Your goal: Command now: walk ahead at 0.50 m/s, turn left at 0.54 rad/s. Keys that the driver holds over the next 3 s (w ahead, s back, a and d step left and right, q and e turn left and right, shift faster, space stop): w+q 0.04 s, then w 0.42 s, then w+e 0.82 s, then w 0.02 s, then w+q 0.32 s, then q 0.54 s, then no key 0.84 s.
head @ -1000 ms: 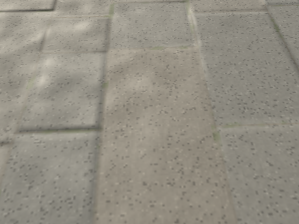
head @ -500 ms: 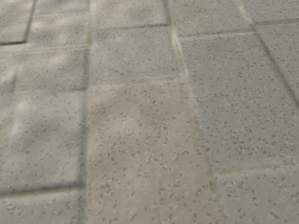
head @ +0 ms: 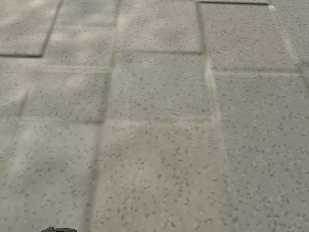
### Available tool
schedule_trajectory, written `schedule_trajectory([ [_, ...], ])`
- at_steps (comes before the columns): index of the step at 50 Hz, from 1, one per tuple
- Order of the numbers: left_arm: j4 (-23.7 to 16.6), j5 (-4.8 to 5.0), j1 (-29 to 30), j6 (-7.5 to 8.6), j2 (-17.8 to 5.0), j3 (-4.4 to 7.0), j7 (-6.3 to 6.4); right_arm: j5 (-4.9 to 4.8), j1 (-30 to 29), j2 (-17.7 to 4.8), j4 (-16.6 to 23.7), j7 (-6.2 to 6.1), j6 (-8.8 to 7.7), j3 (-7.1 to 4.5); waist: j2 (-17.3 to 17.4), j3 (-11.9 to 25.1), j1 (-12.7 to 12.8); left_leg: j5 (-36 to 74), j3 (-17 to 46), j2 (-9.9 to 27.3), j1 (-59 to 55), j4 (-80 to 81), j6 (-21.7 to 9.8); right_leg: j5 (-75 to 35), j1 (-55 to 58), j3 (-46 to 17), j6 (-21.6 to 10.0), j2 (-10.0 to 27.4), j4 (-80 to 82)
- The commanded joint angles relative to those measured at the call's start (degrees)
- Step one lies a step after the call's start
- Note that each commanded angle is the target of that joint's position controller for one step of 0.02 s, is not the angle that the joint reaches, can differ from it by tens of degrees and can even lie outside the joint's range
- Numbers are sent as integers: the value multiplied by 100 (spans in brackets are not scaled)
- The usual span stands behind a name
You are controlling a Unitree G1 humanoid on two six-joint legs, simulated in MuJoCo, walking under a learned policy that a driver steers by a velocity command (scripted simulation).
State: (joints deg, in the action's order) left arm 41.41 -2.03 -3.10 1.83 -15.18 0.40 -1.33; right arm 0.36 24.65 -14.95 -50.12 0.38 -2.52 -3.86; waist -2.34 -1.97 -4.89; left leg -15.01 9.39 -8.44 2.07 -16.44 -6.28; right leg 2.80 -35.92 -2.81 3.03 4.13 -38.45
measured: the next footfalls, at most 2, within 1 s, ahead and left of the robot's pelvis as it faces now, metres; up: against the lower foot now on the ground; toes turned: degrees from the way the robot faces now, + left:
right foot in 0.10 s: +0.24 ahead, -0.12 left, +0.00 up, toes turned +5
left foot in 0.60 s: +0.47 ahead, +0.12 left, +0.00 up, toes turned +8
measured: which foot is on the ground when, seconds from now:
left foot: down 0.00-0.10, up 0.12-0.58, down 0.60-1.00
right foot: up 0.00-0.08, down 0.10-0.62, up 0.64-1.00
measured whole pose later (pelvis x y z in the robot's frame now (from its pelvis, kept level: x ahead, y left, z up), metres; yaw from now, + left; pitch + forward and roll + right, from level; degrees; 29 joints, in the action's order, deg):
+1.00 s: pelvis +0.51 +0.03 +0.00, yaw -6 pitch +1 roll +1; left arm 46.8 -1.9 -7.3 -0.3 -14.6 3.1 -3.7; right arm 1.1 23.2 -13.2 -53.3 -0.7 -5.3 -2.3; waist -2.1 -2.1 -2.2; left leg -15.9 -14.2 -1.5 -2.2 -12.9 -2.3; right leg 1.8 -37.1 2.4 -2.6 4.7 -45.5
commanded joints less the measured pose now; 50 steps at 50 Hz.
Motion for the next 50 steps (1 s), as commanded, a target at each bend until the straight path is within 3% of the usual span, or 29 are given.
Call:
schedule_trajectory([
  [1,-646,42,718,166,-491,88,9,57,300,-1012,258,-86,-32,-248,668,19,0,2786,1218,1510,-168,-168,-550,103,178,125,-102,-311,461],
  [3,-495,55,127,217,-650,140,47,72,-52,-1110,366,-113,-43,-272,739,149,335,3141,1267,1534,63,-509,-342,460,1168,139,-278,-448,863],
  [4,-298,45,-460,255,-758,197,99,58,-142,-1117,378,-92,-72,-265,661,401,582,3608,1173,1403,181,-1049,-225,538,1988,244,-406,-582,1072],
  [5,-120,-16,-1158,332,-937,273,169,6,-128,-995,353,-43,-116,-222,341,824,924,3468,845,1064,491,-2091,-84,453,3057,50,-606,-301,1345],
  [6,-82,-139,-2088,363,-1317,358,265,-32,-26,-575,504,-18,-173,-93,-305,1688,1217,1838,363,754,1146,-3654,25,1603,4292,-1365,-918,1056,1475],
  [7,5,-145,-1977,261,-1798,500,257,-139,775,-300,571,-4,-151,-51,-1735,1952,706,-1596,-224,-127,2789,-4908,210,1894,5134,-4039,-1633,2086,2226],
  [8,-31,-17,-1634,198,-1222,433,199,75,600,-725,326,-66,-64,-78,-584,1181,611,-1284,-107,413,3323,-5368,149,2553,4494,-4020,-1611,1927,2289],
  [9,-81,40,-1298,203,-778,332,160,118,90,-736,366,-11,-57,-84,-1,548,625,-756,-116,558,3260,-5270,171,2230,3788,-3087,-1504,1611,2359],
  [10,-36,11,-1136,223,-591,281,132,116,-210,-636,441,27,-61,-54,124,267,577,-490,-168,696,3172,-5050,211,1433,3357,-2364,-1401,1323,2464],
  [13,237,67,-1360,356,-553,258,112,198,-338,-532,471,129,53,-17,-388,223,443,-354,-310,814,2875,-4634,330,-171,2998,-1286,-1272,857,2595],
  [16,440,141,-1622,454,-634,291,79,222,-703,-469,576,176,92,25,-326,185,425,-80,-429,885,3239,-4349,425,-657,3111,-916,-1414,850,2788],
  [19,608,157,-1802,415,-592,286,78,226,-1491,-369,820,225,72,121,-269,-40,536,516,-769,1127,3533,-3532,558,-729,3098,-533,-1421,713,3035],
  [22,780,165,-2042,392,-633,297,58,177,-2170,-191,1003,261,31,254,-299,-111,705,1048,-1123,1149,3116,-2472,580,-1085,2994,-154,-1321,549,3032],
  [25,970,157,-2364,357,-742,320,63,143,-2536,-262,1116,223,0,274,-280,-151,804,1081,-1249,1038,2739,-1911,491,-1426,3155,-267,-1286,690,2815],
  [28,1057,130,-2319,297,-879,355,104,151,-2293,-404,1076,135,-68,227,-251,-80,584,664,-1214,872,2176,-1490,331,-2149,3407,-483,-1214,836,2251],
  [29,1074,153,-2251,281,-911,362,114,180,-1792,-477,911,87,-115,181,-156,139,328,654,-1250,741,1478,-1134,250,-2607,3355,-400,-1131,715,1667],
  [30,1077,184,-2259,280,-808,328,108,255,-980,-688,634,15,-190,90,100,634,10,761,-1105,853,270,-903,106,-2439,2962,-186,-1020,416,657],
  [31,840,213,-2146,308,-531,246,95,379,15,-1159,519,-78,-236,-37,722,1411,-382,77,268,2203,-1112,-742,-180,-721,1954,60,-894,59,-938],
  [32,741,331,-2814,267,6,151,129,355,63,-1629,515,-86,-158,-154,1879,1899,-41,-333,2452,3555,-1969,-99,-701,2779,335,434,-750,-756,-2537],
  [33,892,158,-2515,160,-676,330,185,166,-226,-1166,564,-61,-99,-84,898,1329,-29,-790,2430,3331,-1287,53,-660,2584,15,-38,-825,-451,-2979],
  [34,845,158,-2206,146,-600,357,136,132,-706,-766,605,-48,-110,30,708,598,176,-639,1581,3028,-609,229,-521,2080,-35,-128,-840,-236,-2907],
  [35,850,165,-2068,127,-428,330,97,122,-955,-530,602,-32,-151,82,701,254,294,-80,917,2754,-93,458,-392,1756,103,-81,-798,-72,-2721],
  [37,903,57,-2069,-8,-345,355,15,103,-1069,-344,527,-72,-234,128,867,52,510,640,49,2389,414,673,-172,1493,387,-6,-685,61,-2559],
  [41,704,35,-1570,-150,-167,366,-108,36,-789,-437,333,-92,-392,64,688,-5,595,1452,-737,2346,378,888,-220,872,-26,87,-558,132,-2502],
  [46,331,34,-575,-155,-56,301,-210,71,-486,-400,108,-101,-377,56,633,-271,467,1940,-1548,2189,237,918,-208,-62,-378,317,-472,127,-1329],
  [50,21,3,178,-137,-30,221,-290,76,-174,-577,-65,-140,-346,7,616,-404,278,2442,-1960,2321,-107,801,-147,-237,-66,761,-663,16,-249],
])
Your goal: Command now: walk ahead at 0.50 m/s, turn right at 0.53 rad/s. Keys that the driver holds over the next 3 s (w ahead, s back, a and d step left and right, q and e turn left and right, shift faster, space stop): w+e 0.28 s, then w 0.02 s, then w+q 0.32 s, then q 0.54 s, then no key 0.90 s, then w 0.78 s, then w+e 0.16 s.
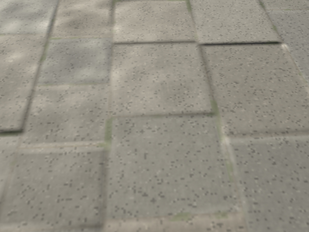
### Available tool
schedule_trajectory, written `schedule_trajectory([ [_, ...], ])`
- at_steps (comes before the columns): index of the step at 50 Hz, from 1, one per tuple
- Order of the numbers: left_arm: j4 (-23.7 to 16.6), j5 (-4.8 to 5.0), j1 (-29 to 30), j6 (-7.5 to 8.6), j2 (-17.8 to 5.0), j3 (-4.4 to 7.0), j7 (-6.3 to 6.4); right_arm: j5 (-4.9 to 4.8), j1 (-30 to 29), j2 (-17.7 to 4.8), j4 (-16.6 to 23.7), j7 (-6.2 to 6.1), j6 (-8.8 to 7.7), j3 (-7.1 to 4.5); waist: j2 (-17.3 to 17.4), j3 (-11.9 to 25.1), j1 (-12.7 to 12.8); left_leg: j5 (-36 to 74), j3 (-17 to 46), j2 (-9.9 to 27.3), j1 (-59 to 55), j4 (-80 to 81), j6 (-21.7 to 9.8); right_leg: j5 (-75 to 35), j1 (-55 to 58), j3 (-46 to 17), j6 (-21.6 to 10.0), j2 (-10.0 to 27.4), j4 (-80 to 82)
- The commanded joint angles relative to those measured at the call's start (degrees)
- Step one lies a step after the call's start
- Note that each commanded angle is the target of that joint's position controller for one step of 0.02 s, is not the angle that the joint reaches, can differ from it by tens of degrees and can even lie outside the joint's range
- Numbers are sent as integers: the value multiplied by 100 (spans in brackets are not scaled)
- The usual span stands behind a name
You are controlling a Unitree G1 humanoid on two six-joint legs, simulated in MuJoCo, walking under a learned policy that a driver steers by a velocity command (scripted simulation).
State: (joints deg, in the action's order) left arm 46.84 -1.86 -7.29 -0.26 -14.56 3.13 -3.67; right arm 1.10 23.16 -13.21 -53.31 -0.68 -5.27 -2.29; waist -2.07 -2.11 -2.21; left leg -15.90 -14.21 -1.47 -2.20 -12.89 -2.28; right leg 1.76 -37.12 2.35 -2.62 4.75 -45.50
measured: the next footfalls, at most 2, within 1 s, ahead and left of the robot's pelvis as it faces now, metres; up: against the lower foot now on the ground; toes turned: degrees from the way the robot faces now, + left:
right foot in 0.14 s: +0.23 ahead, -0.10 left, +0.00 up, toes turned -11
left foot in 0.72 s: +0.57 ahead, -0.01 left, +0.00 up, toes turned -3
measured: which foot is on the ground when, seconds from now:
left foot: down 0.00-0.16, up 0.18-0.70, down 0.72-1.00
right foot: up 0.00-0.12, down 0.14-0.70, up 0.72-1.00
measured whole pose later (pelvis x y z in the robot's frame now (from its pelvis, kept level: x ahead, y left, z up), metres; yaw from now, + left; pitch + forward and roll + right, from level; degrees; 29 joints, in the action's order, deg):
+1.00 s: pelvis +0.49 -0.05 +0.00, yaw +4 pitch +1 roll -1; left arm 44.4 -1.9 -7.0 -0.3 -14.9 1.4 1.2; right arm 0.3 16.0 -15.7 -48.0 0.4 -0.5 -3.5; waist -1.7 -5.3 -1.5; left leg -6.9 3.6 -8.2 15.3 -22.1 -7.0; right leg 17.5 -35.7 -4.4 3.2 3.3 -59.4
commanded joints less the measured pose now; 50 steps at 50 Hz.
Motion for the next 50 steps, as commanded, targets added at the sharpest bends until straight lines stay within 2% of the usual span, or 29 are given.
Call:
schedule_trajectory([
  [1,-580,-23,699,73,-120,-52,-64,5,60,-786,204,-45,-46,-163,578,-406,-13,2753,326,1675,124,347,-522,7,90,326,-178,-87,610],
  [3,-646,-42,737,73,-182,-32,-52,17,114,-871,140,-73,19,-183,605,-351,32,3795,136,1733,-226,-63,-451,446,317,507,-374,-277,854],
  [5,-581,-56,377,70,-295,30,4,30,84,-1053,111,-106,100,-227,766,-37,232,5543,-39,1754,-458,-981,-388,1113,941,730,-621,-670,940],
  [6,-452,-54,-116,99,-395,94,41,33,70,-1140,110,-108,165,-251,774,269,443,5917,-80,1748,-441,-1830,-379,1360,1498,752,-771,-893,1075],
  [7,-189,-91,-957,158,-544,196,107,10,7,-1175,153,-96,216,-256,586,748,827,5360,-170,1662,31,-3091,-267,1182,2635,642,-955,-1054,1538],
  [8,15,-150,-1787,176,-1071,379,207,24,28,-982,335,-74,208,-201,3,1344,1127,3291,-170,1477,1302,-4834,-75,1813,4089,-725,-1263,-103,1820],
  [9,-147,-5,-1420,111,-1697,527,250,-46,14,-491,795,45,145,-134,-1381,1711,675,-1467,335,76,3892,-6957,318,1781,5566,-4099,-2155,1434,2598],
  [10,-189,109,-1564,35,-1616,515,278,20,-681,-944,947,67,71,-193,-267,1585,979,-1186,1474,225,4524,-7131,279,1168,5434,-4178,-2150,1470,2979],
  [11,-112,126,-1297,40,-1358,446,335,-58,-915,-791,1026,90,-3,-145,-22,877,791,-636,1576,531,4667,-6837,220,639,4824,-3302,-2013,1367,2961],
  [12,-73,144,-1073,80,-1027,362,351,-67,-771,-754,934,71,-47,-129,347,355,487,-334,1564,745,4298,-6171,213,-137,3956,-2727,-1738,1083,3041],
  [13,-80,163,-864,133,-869,310,374,27,-778,-735,929,63,18,-136,390,185,279,-300,1619,867,3946,-5745,254,-562,3456,-2302,-1543,757,3087],
  [14,-127,174,-688,181,-753,265,381,128,-594,-702,871,71,131,-123,334,217,111,-261,1618,887,3587,-5536,317,-842,3141,-1999,-1461,542,3159],
  [15,-130,183,-692,250,-700,233,364,169,-477,-660,832,95,236,-121,288,297,44,-245,1579,876,3407,-5368,363,-1077,3013,-1837,-1443,461,3205],
  [17,-16,182,-879,370,-704,210,332,161,-421,-525,786,159,354,-93,209,301,1,35,1412,869,3379,-4979,404,-1314,2898,-1473,-1376,350,3397],
  [23,260,141,-1475,479,-721,145,305,32,-1554,-540,1038,233,378,-76,-37,-72,436,1406,1294,889,4075,-3599,248,-1488,3497,-862,-775,273,3753],
  [29,529,35,-1798,518,-647,49,432,8,-2295,-463,1263,313,327,-14,-25,-416,659,1599,1206,453,4219,-2541,-59,-1929,4318,-304,-631,562,3819],
  [31,589,20,-1730,517,-664,21,490,33,-2277,-451,1295,325,308,-8,-65,-396,563,1293,1015,265,3906,-2205,-220,-2786,4526,-95,-551,648,3549],
  [32,597,10,-1617,517,-695,10,522,53,-2082,-449,1242,305,297,-14,-116,-317,435,1062,846,77,3537,-2088,-315,-3964,4549,63,-470,628,3142],
  [34,608,-7,-1488,479,-860,39,598,100,-1095,-607,948,239,241,-87,-299,246,42,701,627,-360,2549,-1933,-517,-5754,4617,195,-308,570,1616],
  [35,570,52,-1355,458,-946,52,613,159,-265,-720,703,208,164,-150,-273,639,-339,1286,771,-382,1565,-1384,-662,-5238,4216,299,-220,462,412],
  [36,363,143,-1180,505,-894,16,613,251,490,-1115,548,158,123,-277,114,1215,-686,2722,1738,480,92,-1384,-1036,-3047,2987,486,-72,142,-1362],
  [37,148,298,-1894,532,-266,-100,528,200,316,-1798,622,138,163,-446,1720,2002,-75,6208,4505,2512,-1889,-1761,-2324,3217,560,388,269,-1142,-3833],
  [38,206,89,-1560,480,-742,-10,537,-188,374,-1579,627,168,206,-453,369,2415,-281,6593,4505,2288,-1658,-1563,-2357,2828,458,-616,198,-855,-4062],
  [39,35,143,-1176,498,-635,-41,520,-199,-179,-1416,728,136,243,-409,463,1535,-112,6088,3833,2113,-835,-1272,-2158,2343,221,-676,210,-573,-3830],
  [40,-6,96,-995,505,-636,-53,508,-173,-549,-1008,790,123,302,-308,103,831,29,5438,3434,1771,-5,-935,-1869,2112,220,-591,231,-375,-3359],
  [41,-45,23,-875,423,-661,-32,491,-183,-710,-826,819,94,341,-253,37,478,158,5077,3175,1487,547,-725,-1662,2045,325,-571,286,-281,-3032],
  [42,-77,-35,-1003,290,-609,-43,469,-186,-789,-752,808,68,372,-218,139,387,324,4918,2930,1268,1040,-567,-1549,1999,637,-541,369,-235,-2706],
  [45,-140,-21,-1169,51,-412,-78,474,-85,-747,-1070,809,102,334,-300,315,582,470,5208,2629,979,1532,-577,-1430,1835,984,-396,544,-323,-2079],
  [50,-408,4,-544,-82,-545,-30,523,-77,-589,-1173,902,61,470,-357,602,683,250,3807,2953,779,1417,-580,-1078,1331,624,-442,657,-262,-1313],
])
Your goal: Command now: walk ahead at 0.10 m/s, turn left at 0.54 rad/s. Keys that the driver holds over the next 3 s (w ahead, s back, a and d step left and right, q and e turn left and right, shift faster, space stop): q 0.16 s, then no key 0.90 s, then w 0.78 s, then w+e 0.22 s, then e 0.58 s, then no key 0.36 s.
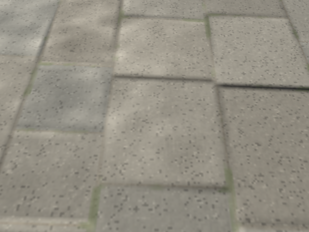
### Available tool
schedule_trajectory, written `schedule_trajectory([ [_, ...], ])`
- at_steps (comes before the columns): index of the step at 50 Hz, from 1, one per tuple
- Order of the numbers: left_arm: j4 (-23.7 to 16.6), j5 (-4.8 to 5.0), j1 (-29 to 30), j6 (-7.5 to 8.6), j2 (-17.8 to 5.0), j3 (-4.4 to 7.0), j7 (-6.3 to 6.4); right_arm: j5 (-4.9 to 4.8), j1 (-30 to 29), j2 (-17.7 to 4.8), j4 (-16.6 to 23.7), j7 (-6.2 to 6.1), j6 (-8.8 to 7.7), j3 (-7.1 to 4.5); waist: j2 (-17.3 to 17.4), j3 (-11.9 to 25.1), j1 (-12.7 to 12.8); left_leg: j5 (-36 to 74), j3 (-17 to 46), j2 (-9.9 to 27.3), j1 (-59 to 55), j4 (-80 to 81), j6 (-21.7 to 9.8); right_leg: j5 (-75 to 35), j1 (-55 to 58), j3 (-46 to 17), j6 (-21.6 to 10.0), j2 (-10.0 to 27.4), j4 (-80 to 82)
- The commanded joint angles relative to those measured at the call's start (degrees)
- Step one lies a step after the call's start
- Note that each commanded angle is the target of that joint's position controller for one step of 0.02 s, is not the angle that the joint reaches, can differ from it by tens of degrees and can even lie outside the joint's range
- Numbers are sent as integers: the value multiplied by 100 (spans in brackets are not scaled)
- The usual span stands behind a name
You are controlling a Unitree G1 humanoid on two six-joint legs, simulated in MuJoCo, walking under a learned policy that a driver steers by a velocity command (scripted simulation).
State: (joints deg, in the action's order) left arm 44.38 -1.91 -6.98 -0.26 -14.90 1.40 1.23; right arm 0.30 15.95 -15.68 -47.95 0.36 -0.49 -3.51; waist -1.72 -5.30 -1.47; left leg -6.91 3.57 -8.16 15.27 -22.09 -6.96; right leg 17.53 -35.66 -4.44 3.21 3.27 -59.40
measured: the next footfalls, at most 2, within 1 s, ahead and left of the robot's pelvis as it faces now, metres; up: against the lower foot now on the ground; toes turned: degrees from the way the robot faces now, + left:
right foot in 0.30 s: +0.13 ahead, -0.14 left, +0.00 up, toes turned +13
left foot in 0.66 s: +0.04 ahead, +0.06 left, +0.00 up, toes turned +7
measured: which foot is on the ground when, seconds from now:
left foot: down 0.00-0.30, up 0.32-0.64, down 0.66-1.00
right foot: up 0.00-0.28, down 0.30-1.00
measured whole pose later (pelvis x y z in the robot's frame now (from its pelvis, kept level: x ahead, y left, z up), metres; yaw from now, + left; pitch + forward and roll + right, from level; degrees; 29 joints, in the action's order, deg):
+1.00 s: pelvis +0.05 -0.04 +0.00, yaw +11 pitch -2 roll +0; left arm 58.9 -0.6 -13.8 -1.0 -14.2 0.3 1.2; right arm 0.4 12.1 -13.1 -61.2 -2.0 0.5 0.6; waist -0.6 -1.8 0.9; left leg -14.0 3.9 -2.7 4.7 -21.0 -1.6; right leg 9.3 -9.4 -1.8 -0.4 -1.3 -21.0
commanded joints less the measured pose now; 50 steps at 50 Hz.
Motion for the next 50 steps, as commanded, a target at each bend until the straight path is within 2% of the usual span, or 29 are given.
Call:
schedule_trajectory([
  [1,-218,18,-423,-106,-530,149,39,5,183,-941,383,-59,29,-249,600,978,112,2501,1321,1447,-412,351,-557,-285,383,192,83,-106,197],
  [5,-399,64,23,-127,-575,147,73,54,344,-978,440,-109,142,-299,713,809,-83,1543,1905,1508,-783,284,-542,-111,137,18,67,-169,727],
  [8,-492,127,142,-73,-604,126,104,97,365,-1011,492,-116,192,-329,783,773,-134,1895,2223,1554,-967,50,-603,224,317,-46,-26,-332,1158],
  [12,-451,211,-210,11,-634,96,133,103,141,-953,553,-108,229,-294,871,877,-18,2942,2344,1555,-952,-316,-491,476,1262,62,-249,-480,2116],
  [13,-408,213,-401,33,-612,87,136,70,15,-937,567,-113,244,-280,861,862,105,2737,2355,1448,-828,-398,-344,215,1686,103,-312,-507,2731],
  [14,-348,170,-630,72,-589,82,148,6,-140,-902,591,-132,257,-253,786,813,279,2153,2310,1261,-559,-545,-109,-428,2261,95,-387,-454,3669],
  [15,-340,85,-678,116,-765,112,188,-27,-95,-721,633,-149,242,-188,363,825,224,1005,2060,974,-115,-898,187,-927,2851,-435,-533,99,4268],
  [16,-512,36,-403,120,-1073,104,222,29,459,-243,645,-159,220,-59,-942,976,-165,-1655,1126,314,449,-1850,487,-2650,3405,-1833,-872,1580,4427],
  [17,-454,84,-484,53,-1223,145,163,34,353,-743,602,-213,291,-194,-1146,923,29,-3065,481,-229,775,-2557,575,-3923,2967,-2413,-1725,1961,4165],
  [18,-419,118,-576,53,-995,109,114,100,314,-894,501,-222,322,-230,-536,821,27,-2883,606,0,752,-3225,630,-3913,2845,-2138,-1856,1809,4144],
  [19,-420,145,-368,71,-766,42,87,76,231,-842,393,-189,345,-231,-308,640,-44,-2489,659,101,677,-3418,696,-3663,2658,-1570,-1660,1402,4120],
  [20,-448,101,-179,64,-686,10,81,33,223,-765,335,-158,365,-214,-376,609,-121,-2236,636,130,594,-3437,786,-3513,2614,-1125,-1423,1051,4118],
  [21,-421,90,-149,80,-690,3,106,36,178,-702,307,-118,391,-185,-630,609,-116,-2022,584,165,560,-3383,855,-3613,2664,-876,-1326,872,4117],
  [22,-377,80,-199,86,-694,4,107,30,173,-653,248,-99,399,-155,-740,655,-84,-1953,498,141,496,-3301,926,-3828,2756,-688,-1283,724,4057],
  [25,-184,113,-463,103,-682,-4,86,-9,-76,-496,152,-103,428,-53,-711,781,72,-1957,290,281,305,-2457,1030,-3845,3104,-613,-1311,704,3952],
  [27,-65,98,-569,84,-746,17,63,-25,-237,-420,76,-130,448,13,-791,791,177,-1988,59,406,7,-1731,1004,-3559,3136,-658,-1332,691,3912],
  [30,101,77,-639,29,-825,60,40,-73,-238,-434,-113,-187,424,55,-857,774,192,-1514,-144,480,-392,-658,868,-3345,3119,-821,-1320,684,3819],
  [32,190,112,-575,4,-824,71,44,-24,-55,-417,-315,-228,339,98,-623,754,29,-186,-48,651,-1145,594,724,-2956,2747,-802,-1040,597,3709],
  [33,193,126,-634,36,-730,45,29,54,-108,-606,-342,-255,274,82,-371,846,96,181,384,1005,-1598,593,630,-2404,2373,-816,-824,539,3706],
  [34,176,163,-761,58,-640,38,-5,98,-288,-916,-350,-257,226,42,205,785,337,842,829,1448,-1525,259,457,-1665,2164,-475,-673,168,3696],
  [35,308,175,-723,21,-510,3,2,30,-526,-715,-423,-202,195,106,575,604,350,653,830,1544,-825,253,304,-947,2583,-209,-617,-85,3964],
  [36,412,137,-631,-11,-558,14,22,28,-620,-505,-441,-173,154,174,572,418,286,257,817,1461,-573,360,336,-937,2774,-214,-585,-89,3975],
  [37,496,126,-594,-27,-624,41,25,36,-565,-475,-528,-178,128,195,546,315,227,48,741,1357,-481,445,394,-1096,2827,-239,-601,-45,3944],
  [40,712,124,-685,-21,-598,44,-3,14,-351,-510,-816,-240,86,222,608,297,231,90,659,1258,-563,514,436,-1410,2875,-268,-614,55,3956],
  [43,955,135,-713,-22,-529,20,6,11,-346,-450,-967,-244,74,260,428,228,226,-101,667,1267,-539,578,405,-1237,2837,-251,-553,33,4043],
  [50,1390,132,-775,-28,-432,-30,18,9,-272,-399,-1261,-253,45,311,247,164,218,-376,667,1245,-427,675,358,-1131,2827,-250,-492,48,4098],
])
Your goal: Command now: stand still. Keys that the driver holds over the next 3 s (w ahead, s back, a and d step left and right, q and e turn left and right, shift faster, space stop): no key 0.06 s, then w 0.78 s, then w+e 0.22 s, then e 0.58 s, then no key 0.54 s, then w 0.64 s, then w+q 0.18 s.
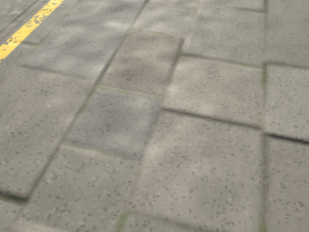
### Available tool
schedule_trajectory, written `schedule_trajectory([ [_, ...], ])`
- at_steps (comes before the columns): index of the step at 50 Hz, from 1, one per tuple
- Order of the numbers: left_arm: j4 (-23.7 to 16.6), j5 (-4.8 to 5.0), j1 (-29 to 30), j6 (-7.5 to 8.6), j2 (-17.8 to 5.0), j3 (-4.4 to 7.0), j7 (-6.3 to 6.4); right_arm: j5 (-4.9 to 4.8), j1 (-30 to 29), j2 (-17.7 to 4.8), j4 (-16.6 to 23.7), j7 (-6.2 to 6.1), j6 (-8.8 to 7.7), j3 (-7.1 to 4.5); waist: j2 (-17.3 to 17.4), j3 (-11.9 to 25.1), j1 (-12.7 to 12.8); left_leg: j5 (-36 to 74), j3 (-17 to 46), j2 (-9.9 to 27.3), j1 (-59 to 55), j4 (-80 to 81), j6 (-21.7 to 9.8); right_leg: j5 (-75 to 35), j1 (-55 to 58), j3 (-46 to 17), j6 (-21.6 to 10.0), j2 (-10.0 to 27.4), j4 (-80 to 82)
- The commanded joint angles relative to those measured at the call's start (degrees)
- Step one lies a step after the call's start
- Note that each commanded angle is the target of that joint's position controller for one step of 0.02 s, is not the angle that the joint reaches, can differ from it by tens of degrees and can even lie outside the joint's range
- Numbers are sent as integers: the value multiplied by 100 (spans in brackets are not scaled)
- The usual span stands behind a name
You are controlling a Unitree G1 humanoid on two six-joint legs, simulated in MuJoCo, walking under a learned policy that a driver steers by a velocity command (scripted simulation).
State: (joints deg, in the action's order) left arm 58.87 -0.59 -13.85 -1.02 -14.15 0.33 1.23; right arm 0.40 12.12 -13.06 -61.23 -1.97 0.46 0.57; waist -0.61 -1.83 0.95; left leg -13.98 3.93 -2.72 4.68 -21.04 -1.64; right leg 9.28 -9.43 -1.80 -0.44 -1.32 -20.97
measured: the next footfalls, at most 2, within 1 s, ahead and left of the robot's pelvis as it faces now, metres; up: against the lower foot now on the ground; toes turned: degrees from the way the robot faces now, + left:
left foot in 0.82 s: +0.44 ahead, +0.03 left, +0.00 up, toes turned +4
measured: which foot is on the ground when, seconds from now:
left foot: down 0.00-0.34, up 0.36-0.80, down 0.82-1.00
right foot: down 0.00-0.84, up 0.86-1.00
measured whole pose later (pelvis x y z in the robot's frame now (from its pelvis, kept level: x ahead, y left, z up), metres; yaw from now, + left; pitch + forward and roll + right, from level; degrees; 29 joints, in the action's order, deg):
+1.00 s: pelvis +0.37 -0.02 -0.01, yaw -3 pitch -1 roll +1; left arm 58.5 -1.6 -16.7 3.2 -11.7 2.1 -0.6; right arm 1.0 14.5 -12.7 -58.7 -0.1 -5.0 -2.8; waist -1.5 -3.5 0.8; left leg -10.4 -9.0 -4.7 11.2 -22.2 -6.9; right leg 16.0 -25.4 -1.1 -5.4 2.5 -67.7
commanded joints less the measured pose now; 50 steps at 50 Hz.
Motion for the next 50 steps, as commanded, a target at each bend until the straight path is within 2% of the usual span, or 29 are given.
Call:
schedule_trajectory([
  [1,-8,1,-102,50,-495,70,21,-1,130,-645,32,-21,-54,-90,122,-178,-25,332,625,695,631,569,-178,-303,198,-514,-124,511,254],
  [3,87,2,-131,54,-471,56,28,-1,173,-609,-33,-22,-59,-75,104,-170,-27,343,609,683,629,562,-184,-299,185,-513,-120,519,249],
  [6,115,-43,-145,27,-496,83,10,6,393,-857,-94,-17,2,-184,425,-182,-107,-2004,861,631,747,747,-452,1474,-210,-151,-207,85,-329],
  [8,-24,-135,88,26,-339,65,-50,30,689,-1014,-129,4,47,-288,821,-631,-280,-3384,1677,1160,786,1208,-862,1900,-1096,191,-246,-159,-1167],
  [9,-89,-174,150,61,-246,45,-78,37,751,-1012,-141,3,42,-325,971,-805,-296,-3516,2075,1537,786,1432,-1069,1602,-1400,350,-249,-55,-1673],
  [11,-213,-163,260,177,-309,75,-118,84,788,-910,-126,28,-36,-350,855,-865,-288,-2897,2267,1811,596,1562,-1251,1566,-1823,258,-280,223,-2226],
  [13,-286,-128,223,300,-339,106,-180,80,744,-913,-101,48,-133,-389,763,-763,-198,-2258,1887,1690,370,1388,-1198,1601,-1817,287,-322,315,-2005],
  [15,-238,-61,-97,389,-245,126,-190,32,537,-878,-50,71,-190,-412,733,-702,60,-1806,1343,1379,924,1069,-1010,1137,-751,522,-383,184,-1115],
  [17,175,-47,-1205,434,-261,201,-134,42,325,-717,79,90,-230,-390,233,-502,494,-1539,770,874,2048,54,-781,866,1145,493,-379,-37,-237],
  [18,299,-133,-1903,494,-648,299,-71,70,225,-339,217,132,-295,-283,-951,-229,742,-1213,-32,275,2641,-1723,-544,2011,1830,-1236,-520,1150,735],
  [19,472,-50,-2491,460,-1232,437,-90,73,163,-234,441,178,-337,-259,-1850,-112,736,-1853,-530,-261,3629,-3081,-445,3406,1989,-3504,-1026,2244,1583],
  [20,391,-54,-1956,422,-912,368,-86,210,48,-615,466,217,-343,-336,-892,-588,371,-1543,-170,190,3774,-3946,-522,3684,1367,-3491,-1170,2329,1556],
  [21,151,-60,-1353,466,-660,302,-124,189,-18,-517,440,292,-372,-324,-359,-834,134,-907,-80,441,3758,-4133,-538,3228,921,-2940,-1111,2083,1515],
  [22,35,-60,-1038,519,-552,274,-140,139,81,-371,375,344,-410,-290,-225,-793,-19,-445,-102,591,3566,-4077,-470,2412,770,-2340,-1016,1803,1562],
  [24,43,-37,-1025,622,-363,204,-108,184,94,-389,337,401,-404,-309,-244,-564,-102,80,-290,697,3357,-3944,-306,862,878,-1465,-890,1432,1550],
  [27,280,-14,-1586,682,-263,149,-86,167,-172,-340,454,402,-315,-316,-347,-380,-54,309,-590,637,3603,-3888,-149,-1183,1254,-767,-886,1255,1294],
  [31,359,-34,-1800,671,-196,88,-56,129,-1198,-193,894,397,-269,-242,-402,-590,106,632,-914,507,3688,-2919,-12,-2239,1079,-344,-926,1098,1303],
  [35,427,-45,-1872,684,-274,84,-16,64,-1761,-115,1192,381,-279,-163,-517,-683,176,981,-1163,291,2979,-1615,-172,-2964,1032,-133,-916,1139,1311],
  [37,432,-48,-1721,701,-351,102,-5,59,-1562,-239,1225,330,-299,-204,-522,-555,-10,923,-1176,160,2473,-1316,-397,-3996,1230,-42,-874,1256,1007],
  [39,402,-57,-1512,698,-476,143,15,58,-635,-462,982,247,-357,-322,-543,-25,-438,620,-1149,-103,1508,-1193,-627,-5411,1489,75,-770,1286,-96],
  [40,374,-47,-1396,665,-525,163,13,54,253,-573,688,201,-403,-405,-478,424,-794,731,-1130,-186,600,-856,-740,-5378,1390,154,-702,1207,-1104],
  [41,318,-20,-1354,652,-493,151,-11,138,1100,-790,450,140,-444,-509,-308,854,-1120,524,-646,285,-651,-645,-905,-4159,577,245,-646,1020,-2387],
  [42,153,55,-1705,640,10,53,-66,278,1742,-1338,391,107,-454,-648,662,1555,-988,-438,1569,1926,-1995,-453,-1366,-924,-900,533,-512,382,-4455],
  [43,208,96,-2011,604,-23,127,-110,156,1440,-1314,427,190,-379,-665,1076,1811,-714,-1043,3890,2677,-2263,575,-1965,2009,-2223,29,-495,-397,-5887],
  [44,70,-8,-1430,565,-319,205,-83,19,671,-1015,557,216,-379,-607,410,785,-446,-1697,3059,2447,-1350,822,-1698,1425,-2650,-231,-598,130,-5926],
  [45,-45,-32,-1011,585,-297,216,-119,-4,189,-599,673,239,-435,-500,149,180,-343,-1416,2275,2245,-419,1090,-1513,933,-2542,-194,-614,343,-5594],
  [46,-44,-25,-906,562,-161,220,-133,41,34,-360,649,240,-506,-432,5,-167,-153,-765,1643,2000,211,1270,-1285,726,-2270,-193,-614,518,-5269],
  [48,9,-135,-1093,406,53,213,-197,57,211,-111,479,184,-625,-337,161,-225,106,206,706,1675,781,1374,-981,600,-1740,-212,-513,657,-4859],
  [50,-76,-137,-964,294,105,235,-239,48,528,-233,373,165,-727,-351,206,-254,154,778,226,1593,778,1443,-908,425,-1883,-133,-455,676,-4690],
])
